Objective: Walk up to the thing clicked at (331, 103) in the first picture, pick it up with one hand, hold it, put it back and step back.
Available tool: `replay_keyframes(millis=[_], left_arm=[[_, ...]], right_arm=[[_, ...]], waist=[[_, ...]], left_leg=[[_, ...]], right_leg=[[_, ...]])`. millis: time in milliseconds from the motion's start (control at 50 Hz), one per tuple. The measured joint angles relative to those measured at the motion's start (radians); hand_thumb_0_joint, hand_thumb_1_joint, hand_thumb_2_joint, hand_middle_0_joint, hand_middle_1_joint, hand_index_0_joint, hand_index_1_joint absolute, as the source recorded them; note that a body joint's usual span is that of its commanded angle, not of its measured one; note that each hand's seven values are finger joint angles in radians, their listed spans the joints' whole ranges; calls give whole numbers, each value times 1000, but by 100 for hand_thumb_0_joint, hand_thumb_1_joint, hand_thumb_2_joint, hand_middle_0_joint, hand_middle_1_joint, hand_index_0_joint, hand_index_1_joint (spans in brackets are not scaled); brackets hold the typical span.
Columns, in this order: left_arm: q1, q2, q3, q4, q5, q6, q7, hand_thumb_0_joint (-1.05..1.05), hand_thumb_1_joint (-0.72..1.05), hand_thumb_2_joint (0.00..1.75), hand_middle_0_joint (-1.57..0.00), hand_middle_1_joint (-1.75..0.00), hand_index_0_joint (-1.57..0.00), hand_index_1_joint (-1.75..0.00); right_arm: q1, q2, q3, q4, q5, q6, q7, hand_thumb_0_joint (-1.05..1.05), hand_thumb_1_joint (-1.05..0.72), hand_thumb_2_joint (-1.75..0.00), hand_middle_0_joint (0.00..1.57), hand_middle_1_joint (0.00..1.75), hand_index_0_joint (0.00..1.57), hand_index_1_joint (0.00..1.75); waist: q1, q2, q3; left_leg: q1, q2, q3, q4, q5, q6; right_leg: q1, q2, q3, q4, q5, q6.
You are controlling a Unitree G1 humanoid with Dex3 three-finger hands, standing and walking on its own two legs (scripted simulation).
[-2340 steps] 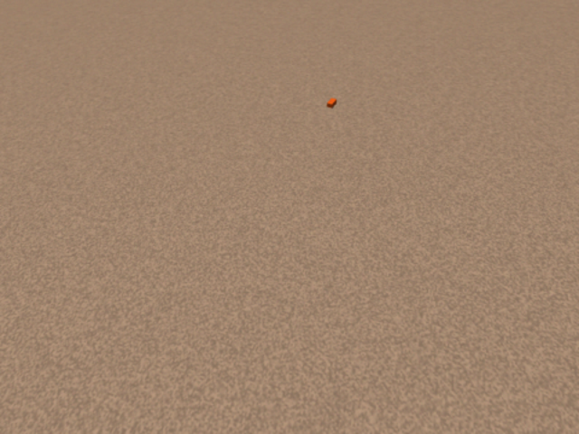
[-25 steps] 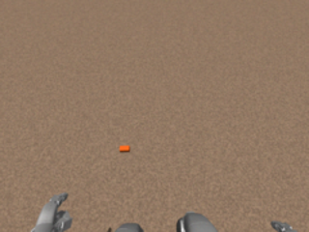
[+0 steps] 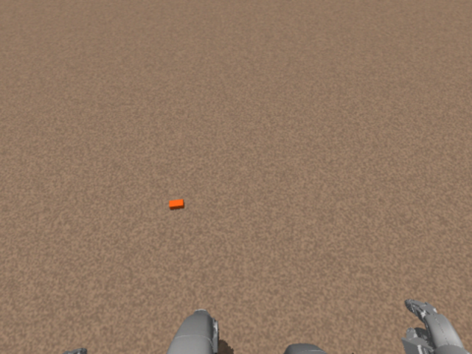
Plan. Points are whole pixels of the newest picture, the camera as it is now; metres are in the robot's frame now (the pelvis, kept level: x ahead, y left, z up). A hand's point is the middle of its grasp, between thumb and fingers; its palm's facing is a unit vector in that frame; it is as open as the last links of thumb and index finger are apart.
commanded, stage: step back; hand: left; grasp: from above
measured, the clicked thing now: (176, 204) +0.76 +0.31 -0.74
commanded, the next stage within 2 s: stand in 1.82 s
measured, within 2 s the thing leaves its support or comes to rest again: neither
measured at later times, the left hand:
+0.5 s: hand out of the picture -0.04 +0.24 -0.13, palm faces +0.06 -0.92 -0.38, open 7.4 cm
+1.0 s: hand out of the picture -0.27 +0.22 -0.13, palm faces +0.16 -0.88 -0.44, open 7.4 cm
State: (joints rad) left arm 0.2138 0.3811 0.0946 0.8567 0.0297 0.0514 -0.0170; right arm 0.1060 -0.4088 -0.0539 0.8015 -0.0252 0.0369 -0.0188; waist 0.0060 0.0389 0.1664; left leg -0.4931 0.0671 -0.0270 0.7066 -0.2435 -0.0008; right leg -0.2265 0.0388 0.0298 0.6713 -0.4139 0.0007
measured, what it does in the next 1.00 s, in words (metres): walks backwards: left foot, then right foot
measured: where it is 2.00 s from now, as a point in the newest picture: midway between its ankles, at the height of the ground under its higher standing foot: outside the picture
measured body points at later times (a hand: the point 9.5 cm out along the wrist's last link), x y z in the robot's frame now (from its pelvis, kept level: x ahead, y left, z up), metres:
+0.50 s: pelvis -0.15 -0.04 +0.01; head -0.09 -0.02 +0.45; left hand -0.04 +0.29 -0.11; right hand -0.03 -0.34 -0.10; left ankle -0.09 +0.10 -0.71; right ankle -0.18 -0.18 -0.65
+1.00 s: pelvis -0.29 -0.07 +0.01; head -0.27 -0.08 +0.45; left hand -0.28 +0.27 -0.10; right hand -0.18 -0.37 -0.12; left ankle -0.32 +0.05 -0.71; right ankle -0.23 -0.19 -0.71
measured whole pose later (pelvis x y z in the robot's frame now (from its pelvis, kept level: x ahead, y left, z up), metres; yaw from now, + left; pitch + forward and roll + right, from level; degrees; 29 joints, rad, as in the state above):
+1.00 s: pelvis -0.29 -0.07 +0.01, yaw +9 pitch -3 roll +2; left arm 0.20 0.41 0.07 0.91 0.03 0.02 0.01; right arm 0.21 -0.38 -0.06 0.96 -0.04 0.02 0.01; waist 0.03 -0.02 0.11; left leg -0.23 -0.04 -0.01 0.64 -0.36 0.01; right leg -0.38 -0.07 -0.01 0.77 -0.41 -0.01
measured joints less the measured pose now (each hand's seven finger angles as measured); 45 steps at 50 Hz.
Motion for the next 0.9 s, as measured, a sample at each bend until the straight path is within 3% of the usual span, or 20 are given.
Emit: replay_keyframes(millis=[40,80,120,160,220,260,300,360,400,440,500,580,600,620,640,680,720,760,820,900], left_arm=[[16,-11,-11,-5,7,5,-6,1,91,89,-20,-30,-21,-30],[22,-24,-18,-5,8,8,1,1,91,89,-20,-30,-21,-30],[13,-31,-19,-7,12,12,8,1,91,89,-20,-30,-21,-30],[-6,-29,-19,-22,15,10,15,1,90,89,-20,-30,-21,-30],[-47,-16,-19,-57,13,3,26,1,90,89,-20,-30,-21,-30],[-79,-4,-23,-79,3,3,28,1,90,89,-20,-30,-21,-30],[-119,12,-23,-87,-5,10,29,1,90,89,-20,-30,-21,-30],[-144,9,-22,-75,-17,27,34,1,91,89,-20,-30,-21,-30],[-142,11,-21,-67,-25,30,33,1,91,89,-20,-30,-21,-30],[-129,13,-20,-61,-26,25,30,1,91,89,-20,-30,-21,-30],[-105,14,-19,-52,-21,19,26,1,91,89,-20,-30,-21,-30],[-75,16,-22,-26,-15,5,18,1,91,89,-20,-30,-21,-30],[-65,15,-21,-18,-12,-3,17,1,91,89,-20,-30,-21,-30],[-62,2,-19,-4,-6,-9,19,1,91,89,-20,-30,-21,-30],[-55,-7,-21,3,-2,-10,16,1,91,89,-20,-30,-21,-30],[-29,-14,-29,8,3,-10,12,1,91,89,-20,-30,-21,-30],[-9,-22,-35,17,6,-10,18,1,91,89,-20,-30,-21,-30],[-2,-27,-35,22,11,-12,24,1,90,89,-20,-30,-21,-30],[-3,-21,-31,14,14,-26,29,1,90,89,-21,-30,-21,-30],[-16,0,-24,6,13,-45,28,1,90,89,-21,-30,-21,-30]], right_arm=[[23,1,-7,22,6,12,-9,0,-90,-90,20,30,20,30],[52,-6,-7,37,14,13,-11,1,-90,-90,20,30,20,30],[82,-11,-4,47,19,6,-10,1,-90,-90,20,30,20,30],[110,-10,0,56,20,1,-10,1,-90,-90,20,30,20,30],[139,1,7,69,12,-2,-8,1,-90,-90,20,30,20,30],[151,9,9,76,7,-9,-5,1,-90,-90,20,30,20,30],[141,33,7,89,-1,-15,-4,1,-90,-90,20,30,20,30],[128,44,18,84,-7,-18,5,1,-90,-90,20,30,20,30],[115,51,25,78,-10,-21,0,1,-90,-90,20,30,20,30],[96,50,26,66,-12,-21,-4,1,-90,-90,20,30,21,30],[60,41,21,37,-16,-20,-7,1,-90,-90,20,30,21,30],[12,16,17,1,-13,-13,-3,1,-90,-90,20,30,21,30],[2,7,17,-3,-9,-8,-1,0,-90,-90,20,30,21,30],[-12,-7,13,-1,-5,-2,-1,0,-90,-90,20,30,20,30],[-17,-12,7,4,-1,5,-6,0,-90,-90,20,30,20,30],[-8,-6,0,20,4,19,-16,0,-90,-90,20,30,20,30],[8,-10,1,32,11,22,-17,0,-90,-90,20,30,20,30],[28,-15,2,42,13,17,-14,0,-90,-90,20,30,20,30],[62,-15,3,66,7,16,-7,0,-91,-90,20,30,20,30],[97,-4,1,113,-7,17,10,1,-90,-90,20,30,20,30]], waist=[[14,-13,-19],[20,-19,-33],[12,-20,-39],[4,-23,-39],[-9,-33,-27],[-19,-43,-15],[-15,-87,15],[-26,-77,24],[-26,-73,16],[-22,-69,4],[-15,-57,-2],[4,-36,-9],[9,-28,-15],[6,5,-7],[1,20,-4],[19,1,-19],[28,-6,-29],[26,-4,-34],[24,0,-35],[21,-6,-43]], left_leg=[[-42,-79,-54,157,-169,-8],[-65,-144,-85,321,-197,-11],[-53,-173,-90,409,-197,-14],[-3,-170,-78,394,-214,-17],[111,-133,-34,213,-240,-12],[202,-107,-1,14,-157,-2],[221,-129,20,-43,-105,17],[183,-106,3,-23,-84,26],[170,-85,-1,-47,-51,22],[151,-65,1,-65,-22,19],[115,-37,6,-74,14,14],[45,-1,16,-44,46,-12],[19,9,15,-21,47,-22],[-2,22,-12,8,36,-12],[-23,0,-54,51,-50,-5],[-61,-84,-98,214,-208,-3],[-78,-147,-123,368,-231,-4],[-67,-174,-123,451,-221,-11],[8,-159,-92,418,-231,-22],[149,-103,-36,175,-288,-15]], right_leg=[[-29,-22,8,24,11,-9],[-39,-44,14,6,40,-11],[-51,-58,4,-15,67,-9],[-69,-67,-12,-20,86,-8],[-104,-78,-43,-1,101,-5],[-139,-88,-65,40,97,-1],[-175,-112,-44,97,95,-5],[-236,-19,39,315,-99,-18],[-261,35,83,461,-121,-25],[-256,56,96,526,-120,-21],[-193,39,78,454,-124,0],[-53,-11,24,125,-43,-5],[-16,-15,15,28,-25,-4],[-14,7,-2,17,-27,-6],[-27,12,-15,35,-23,-11],[-58,-11,-4,62,-9,-23],[-68,-31,1,46,21,-24],[-80,-44,-8,30,47,-24],[-98,-57,-32,22,71,-26],[-124,-83,-76,38,83,-25]])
